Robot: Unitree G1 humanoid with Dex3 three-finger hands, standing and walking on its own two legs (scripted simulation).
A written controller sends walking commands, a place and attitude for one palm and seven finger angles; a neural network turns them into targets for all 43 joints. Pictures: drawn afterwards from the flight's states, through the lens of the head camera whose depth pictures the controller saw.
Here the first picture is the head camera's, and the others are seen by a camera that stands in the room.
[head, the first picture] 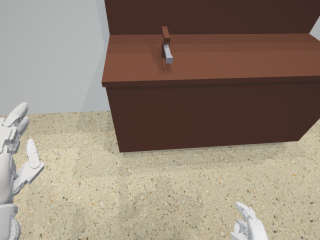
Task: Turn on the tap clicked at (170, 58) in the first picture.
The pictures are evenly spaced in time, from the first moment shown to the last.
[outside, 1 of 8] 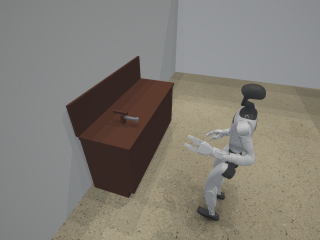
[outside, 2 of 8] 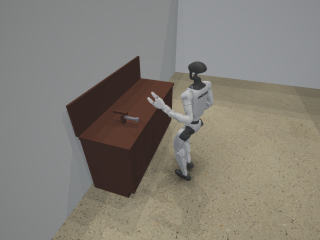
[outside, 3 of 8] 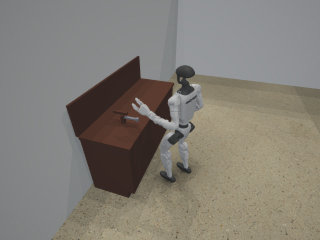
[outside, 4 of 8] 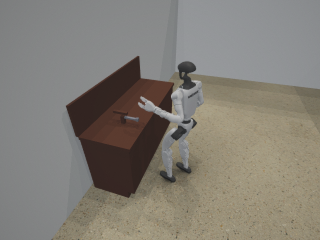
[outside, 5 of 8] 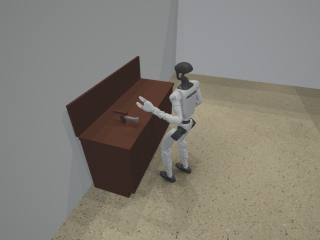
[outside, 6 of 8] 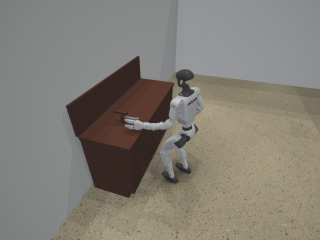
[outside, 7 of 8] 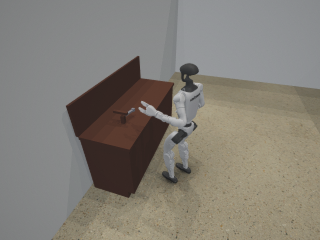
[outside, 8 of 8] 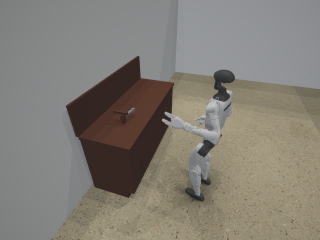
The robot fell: no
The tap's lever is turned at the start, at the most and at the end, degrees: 0 75 75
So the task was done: yes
